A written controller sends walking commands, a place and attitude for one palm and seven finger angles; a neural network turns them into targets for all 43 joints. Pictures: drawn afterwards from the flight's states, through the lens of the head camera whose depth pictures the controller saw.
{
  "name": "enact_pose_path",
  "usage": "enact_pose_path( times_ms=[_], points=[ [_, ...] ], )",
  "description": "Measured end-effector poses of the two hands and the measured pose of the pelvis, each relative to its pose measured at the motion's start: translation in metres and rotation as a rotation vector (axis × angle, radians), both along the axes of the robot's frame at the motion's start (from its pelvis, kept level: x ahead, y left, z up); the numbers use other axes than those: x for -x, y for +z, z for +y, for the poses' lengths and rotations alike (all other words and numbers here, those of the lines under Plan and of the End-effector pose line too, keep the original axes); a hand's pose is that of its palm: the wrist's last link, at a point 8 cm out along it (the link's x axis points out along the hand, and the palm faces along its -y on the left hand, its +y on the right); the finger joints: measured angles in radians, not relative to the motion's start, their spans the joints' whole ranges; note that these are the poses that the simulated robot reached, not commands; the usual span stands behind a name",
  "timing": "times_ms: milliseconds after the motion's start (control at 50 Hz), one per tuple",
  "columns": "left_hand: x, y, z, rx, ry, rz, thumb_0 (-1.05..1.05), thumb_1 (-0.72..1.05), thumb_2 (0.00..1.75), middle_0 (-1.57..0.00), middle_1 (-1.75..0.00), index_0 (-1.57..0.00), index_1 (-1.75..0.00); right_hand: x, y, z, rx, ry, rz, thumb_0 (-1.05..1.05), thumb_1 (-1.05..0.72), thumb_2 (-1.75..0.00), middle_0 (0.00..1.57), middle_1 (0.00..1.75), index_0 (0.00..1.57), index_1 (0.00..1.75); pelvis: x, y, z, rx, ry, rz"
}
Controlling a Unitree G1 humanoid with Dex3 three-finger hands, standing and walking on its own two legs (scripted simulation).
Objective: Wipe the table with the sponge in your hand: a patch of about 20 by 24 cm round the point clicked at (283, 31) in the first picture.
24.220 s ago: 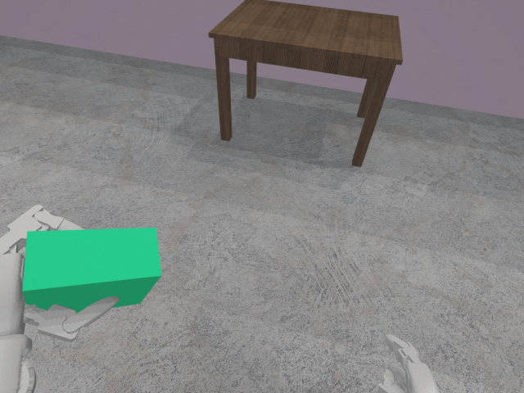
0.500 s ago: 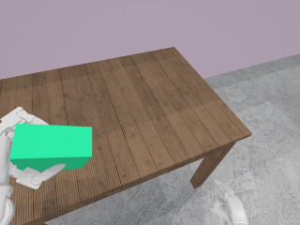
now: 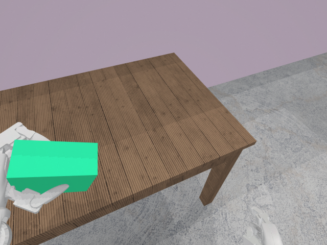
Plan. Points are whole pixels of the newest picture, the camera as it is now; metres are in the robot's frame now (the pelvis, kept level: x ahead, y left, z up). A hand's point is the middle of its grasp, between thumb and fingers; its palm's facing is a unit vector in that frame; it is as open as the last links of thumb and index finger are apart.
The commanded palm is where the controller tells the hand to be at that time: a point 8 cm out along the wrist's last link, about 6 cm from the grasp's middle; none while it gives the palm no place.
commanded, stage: come to a stop and stand still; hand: left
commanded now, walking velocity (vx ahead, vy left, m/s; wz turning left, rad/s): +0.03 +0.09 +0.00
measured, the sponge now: (68, 169) +0.23 +0.20 +0.13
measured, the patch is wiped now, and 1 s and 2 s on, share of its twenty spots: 0.00 0.00 0.00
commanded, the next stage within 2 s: look again from close up in 1.06 s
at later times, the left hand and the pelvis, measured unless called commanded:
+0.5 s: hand (8, 169) +0.21 +0.29 +0.16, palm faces +0.32 -0.85 -0.41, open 10.2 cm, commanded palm +0.15 +0.33 +0.18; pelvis +0.00 +0.05 +0.01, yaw +1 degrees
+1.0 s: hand out of the picture +0.22 +0.37 +0.16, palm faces +0.35 -0.84 -0.41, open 10.2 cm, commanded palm +0.16 +0.40 +0.18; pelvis +0.00 +0.12 +0.00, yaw +1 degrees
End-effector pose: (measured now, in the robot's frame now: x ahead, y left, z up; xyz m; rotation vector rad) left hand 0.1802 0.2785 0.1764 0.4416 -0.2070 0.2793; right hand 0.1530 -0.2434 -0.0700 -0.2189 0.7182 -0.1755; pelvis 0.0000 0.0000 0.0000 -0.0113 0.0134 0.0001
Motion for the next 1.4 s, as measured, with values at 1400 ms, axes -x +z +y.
enact_pose_path(
  times_ms=[1400],
  points=[
    [0.007,-0.003,0.097,-0.030,0.041,-0.035,-0.01,-0.50,1.03,-0.75,-1.33,-0.73,-1.33,-0.005,0.009,0.106,-0.001,0.093,-0.002,0.01,-0.90,-0.90,0.20,0.30,0.20,0.30,0.004,0.007,0.089,0.012,0.021,-0.022]
  ],
)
